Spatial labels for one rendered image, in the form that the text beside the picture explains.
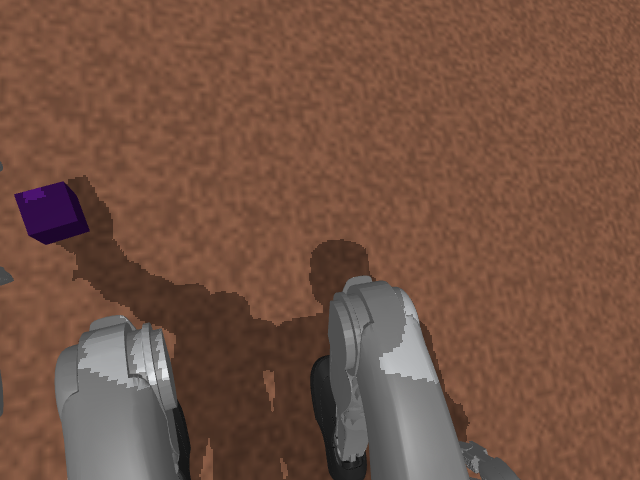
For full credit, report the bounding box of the right robot foot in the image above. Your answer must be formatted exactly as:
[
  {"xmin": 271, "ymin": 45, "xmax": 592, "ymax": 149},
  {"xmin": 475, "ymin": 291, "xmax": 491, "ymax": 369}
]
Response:
[{"xmin": 310, "ymin": 355, "xmax": 367, "ymax": 480}]

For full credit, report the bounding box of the left robot foot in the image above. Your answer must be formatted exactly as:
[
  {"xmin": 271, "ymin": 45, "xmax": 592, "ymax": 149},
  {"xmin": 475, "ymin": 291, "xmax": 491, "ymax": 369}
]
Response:
[{"xmin": 172, "ymin": 400, "xmax": 191, "ymax": 480}]

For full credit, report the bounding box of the right robot hand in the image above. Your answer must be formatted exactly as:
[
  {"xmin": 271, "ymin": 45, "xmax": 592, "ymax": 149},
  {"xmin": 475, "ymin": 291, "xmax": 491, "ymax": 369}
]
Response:
[{"xmin": 459, "ymin": 441, "xmax": 520, "ymax": 480}]

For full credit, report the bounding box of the cube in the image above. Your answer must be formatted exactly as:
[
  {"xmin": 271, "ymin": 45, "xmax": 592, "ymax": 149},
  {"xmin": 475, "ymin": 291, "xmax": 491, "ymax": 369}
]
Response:
[{"xmin": 14, "ymin": 181, "xmax": 90, "ymax": 245}]

